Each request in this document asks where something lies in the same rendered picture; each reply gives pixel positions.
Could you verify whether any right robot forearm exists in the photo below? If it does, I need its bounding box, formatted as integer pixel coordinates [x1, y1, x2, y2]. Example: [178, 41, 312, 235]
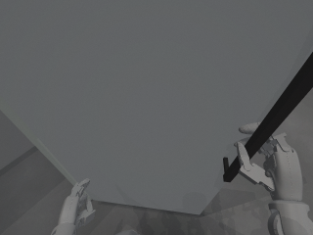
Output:
[267, 200, 313, 235]

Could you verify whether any right robot hand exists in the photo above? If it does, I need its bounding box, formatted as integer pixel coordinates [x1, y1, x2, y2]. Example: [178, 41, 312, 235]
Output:
[234, 121, 303, 202]

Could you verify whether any fridge door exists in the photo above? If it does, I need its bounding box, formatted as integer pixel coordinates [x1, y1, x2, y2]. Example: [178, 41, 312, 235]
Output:
[0, 0, 313, 215]

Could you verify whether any handle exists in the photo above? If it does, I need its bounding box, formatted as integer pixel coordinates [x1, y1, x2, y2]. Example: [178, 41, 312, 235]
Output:
[223, 52, 313, 182]

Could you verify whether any left robot forearm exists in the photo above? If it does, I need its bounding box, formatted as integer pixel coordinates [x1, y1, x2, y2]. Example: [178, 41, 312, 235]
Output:
[51, 223, 77, 235]

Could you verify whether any left robot hand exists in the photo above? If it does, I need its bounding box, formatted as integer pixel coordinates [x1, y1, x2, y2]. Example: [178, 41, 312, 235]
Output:
[57, 178, 96, 230]

